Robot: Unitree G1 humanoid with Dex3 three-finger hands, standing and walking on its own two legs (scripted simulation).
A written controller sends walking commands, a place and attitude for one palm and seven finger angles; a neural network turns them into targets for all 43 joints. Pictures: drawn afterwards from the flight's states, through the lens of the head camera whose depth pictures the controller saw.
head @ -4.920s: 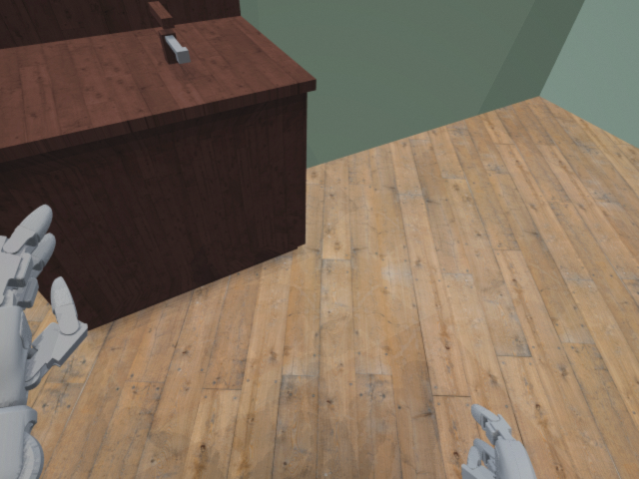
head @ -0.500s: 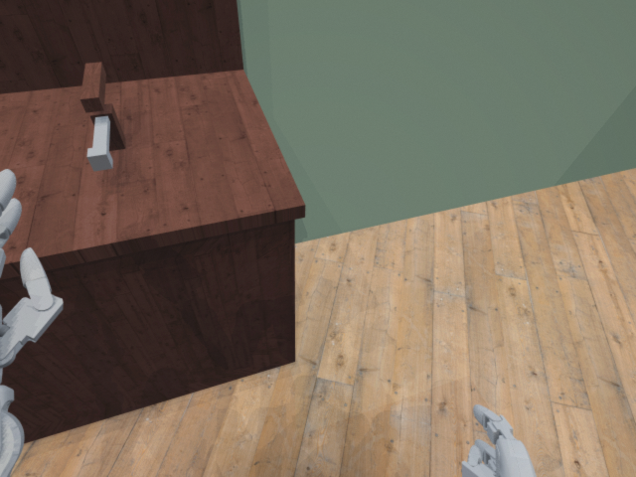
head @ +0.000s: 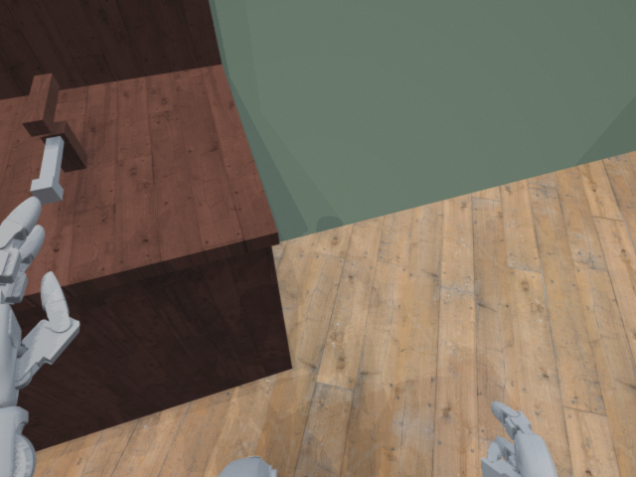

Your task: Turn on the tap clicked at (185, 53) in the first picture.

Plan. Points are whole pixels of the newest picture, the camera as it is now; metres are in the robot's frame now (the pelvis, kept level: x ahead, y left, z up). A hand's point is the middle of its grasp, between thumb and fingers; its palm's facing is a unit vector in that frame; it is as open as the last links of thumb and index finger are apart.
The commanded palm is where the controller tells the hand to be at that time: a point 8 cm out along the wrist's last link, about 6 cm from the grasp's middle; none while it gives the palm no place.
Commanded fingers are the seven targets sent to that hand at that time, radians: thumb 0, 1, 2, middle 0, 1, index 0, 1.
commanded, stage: come to a stop and stand still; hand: left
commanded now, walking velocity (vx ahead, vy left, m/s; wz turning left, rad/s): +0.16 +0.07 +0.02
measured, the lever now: (47, 190) +0.47 +0.42 +0.08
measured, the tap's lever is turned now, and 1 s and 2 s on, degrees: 0 0 0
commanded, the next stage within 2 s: look again from close up in 1.44 s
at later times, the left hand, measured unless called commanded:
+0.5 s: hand (86, 306) +0.24 +0.22 +0.17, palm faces +0.38 -0.81 -0.44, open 7.4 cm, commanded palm +0.19 +0.26 +0.18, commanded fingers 0.00 0.90 0.90 -0.20 -0.30 -0.20 -0.30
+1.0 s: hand (39, 402) +0.16 +0.22 +0.17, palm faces +0.43 -0.80 -0.42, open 7.4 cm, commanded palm +0.11 +0.26 +0.18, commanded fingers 0.00 0.90 0.90 -0.20 -0.30 -0.20 -0.30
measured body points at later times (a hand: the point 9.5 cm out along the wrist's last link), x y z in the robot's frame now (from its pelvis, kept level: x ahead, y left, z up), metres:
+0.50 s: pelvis +0.02 -0.02 -0.01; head +0.04 -0.02 +0.44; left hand +0.21 +0.26 +0.20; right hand +0.20 -0.20 -0.09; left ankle +0.07 +0.12 -0.74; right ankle +0.05 -0.11 -0.74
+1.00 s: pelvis -0.04 -0.02 +0.00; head -0.04 -0.03 +0.45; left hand +0.13 +0.26 +0.19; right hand +0.11 -0.28 -0.09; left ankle -0.05 +0.10 -0.74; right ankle +0.03 -0.11 -0.73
